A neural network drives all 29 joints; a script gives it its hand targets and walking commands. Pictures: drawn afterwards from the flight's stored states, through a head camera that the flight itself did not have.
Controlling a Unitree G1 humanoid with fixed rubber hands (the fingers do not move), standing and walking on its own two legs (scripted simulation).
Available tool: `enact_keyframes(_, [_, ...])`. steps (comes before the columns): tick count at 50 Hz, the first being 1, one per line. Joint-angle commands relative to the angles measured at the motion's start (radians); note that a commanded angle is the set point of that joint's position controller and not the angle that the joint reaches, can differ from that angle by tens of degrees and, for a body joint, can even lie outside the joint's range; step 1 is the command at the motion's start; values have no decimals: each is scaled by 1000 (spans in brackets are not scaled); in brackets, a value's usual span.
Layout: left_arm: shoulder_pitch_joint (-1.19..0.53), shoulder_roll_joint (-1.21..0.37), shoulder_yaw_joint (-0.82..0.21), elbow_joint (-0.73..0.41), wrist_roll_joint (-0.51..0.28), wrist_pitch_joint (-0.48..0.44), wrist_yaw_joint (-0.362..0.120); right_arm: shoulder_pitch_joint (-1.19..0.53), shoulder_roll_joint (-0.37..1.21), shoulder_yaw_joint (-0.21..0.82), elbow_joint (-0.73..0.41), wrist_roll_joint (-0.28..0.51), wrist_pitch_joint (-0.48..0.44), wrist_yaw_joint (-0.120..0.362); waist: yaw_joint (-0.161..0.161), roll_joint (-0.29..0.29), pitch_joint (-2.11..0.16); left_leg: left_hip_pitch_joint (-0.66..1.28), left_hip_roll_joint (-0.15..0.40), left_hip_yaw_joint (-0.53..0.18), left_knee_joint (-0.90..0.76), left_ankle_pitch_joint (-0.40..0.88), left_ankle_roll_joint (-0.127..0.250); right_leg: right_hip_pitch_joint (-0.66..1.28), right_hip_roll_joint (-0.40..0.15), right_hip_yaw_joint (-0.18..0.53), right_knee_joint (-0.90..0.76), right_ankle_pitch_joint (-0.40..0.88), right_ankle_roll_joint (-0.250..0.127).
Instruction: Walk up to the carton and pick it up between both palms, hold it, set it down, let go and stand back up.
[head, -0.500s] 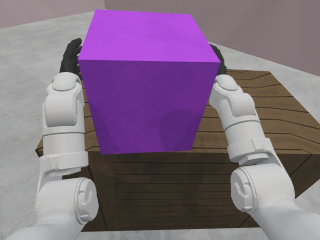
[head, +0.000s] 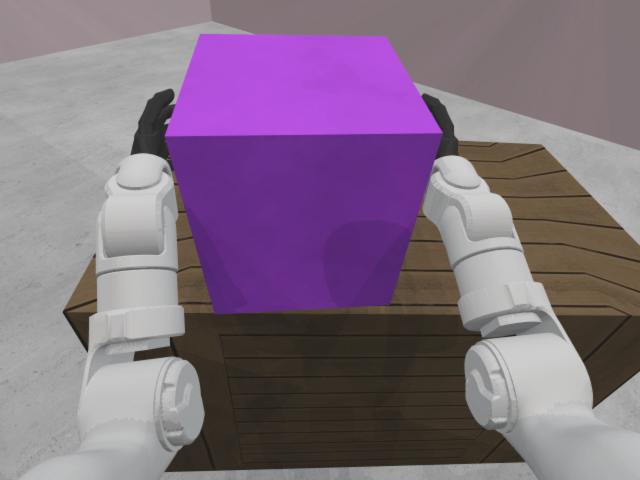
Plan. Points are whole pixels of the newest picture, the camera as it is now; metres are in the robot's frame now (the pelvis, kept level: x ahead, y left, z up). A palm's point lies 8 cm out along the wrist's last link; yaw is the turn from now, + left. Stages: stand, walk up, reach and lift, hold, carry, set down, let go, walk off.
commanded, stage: set down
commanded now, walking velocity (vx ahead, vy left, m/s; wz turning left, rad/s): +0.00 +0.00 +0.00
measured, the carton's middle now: (299, 176) +0.44 -0.01 +0.20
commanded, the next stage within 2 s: none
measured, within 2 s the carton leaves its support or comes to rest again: neither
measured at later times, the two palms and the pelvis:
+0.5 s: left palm (165, 171) +0.42 +0.15 +0.22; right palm (434, 174) +0.41 -0.17 +0.23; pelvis +0.00 -0.01 +0.00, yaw +0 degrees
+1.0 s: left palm (168, 185) +0.43 +0.16 +0.20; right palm (422, 184) +0.42 -0.17 +0.20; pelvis +0.00 -0.01 +0.00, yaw +1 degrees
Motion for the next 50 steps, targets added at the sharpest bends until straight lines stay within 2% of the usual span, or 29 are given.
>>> enact_keyframes(1, [-794,-382,-363,-241,-181,-89,-134,-746,259,121,-287,20,-95,68,-12,125,-583,321,-9,36,35,427,-48,11,17,-46,32,436,42])
enact_keyframes(5, [-800,-366,-349,-179,-178,-96,-132,-738,262,101,-228,-21,-97,81,-11,115,-550,296,-6,45,29,371,-41,9,10,-47,24,394,45])
enact_keyframes(15, [-813,-364,-305,-73,-160,-150,-131,-758,308,71,-173,-91,-130,110,6,101,-616,186,-13,45,10,334,-15,97,-1,-41,67,490,60])
enact_keyframes(19, [-817,-355,-283,-18,-148,-170,-128,-767,316,47,-136,-123,-144,124,16,93,-601,161,-11,50,-2,286,-7,91,-3,-44,67,451,63])
enact_keyframes(23, [-824,-358,-273,9,-147,-196,-120,-778,341,52,-128,-140,-168,134,32,83,-632,136,-11,48,-2,307,3,133,-6,-38,87,521,65])
enact_keyframes(30, [-851,-363,-278,46,-154,-231,-106,-794,345,23,-77,-170,-191,151,29,98,-639,156,-4,44,5,321,-5,88,-3,-40,83,495,61])
enact_keyframes(37, [-852,-363,-271,94,-157,-264,-100,-783,354,-1,-29,-202,-206,162,25,99,-647,145,-1,40,4,331,-2,98,-8,-40,82,521,63])
enact_keyframes(42, [-858,-381,-273,102,-155,-288,-94,-777,363,-22,-8,-220,-221,171,20,127,-683,161,3,34,15,373,-11,88,-9,-35,80,545,55])
enact_keyframes(44, [-866,-372,-258,132,-151,-295,-93,-784,364,-33,13,-233,-220,177,21,111,-650,149,6,32,8,351,-8,79,-9,-40,78,526,57])
enact_keyframes(50, [-868,-373,-242,170,-147,-322,-87,-790,372,-62,25,-270,-238,193,26,110,-671,168,10,28,5,345,-12,54,-9,-45,66,499,54])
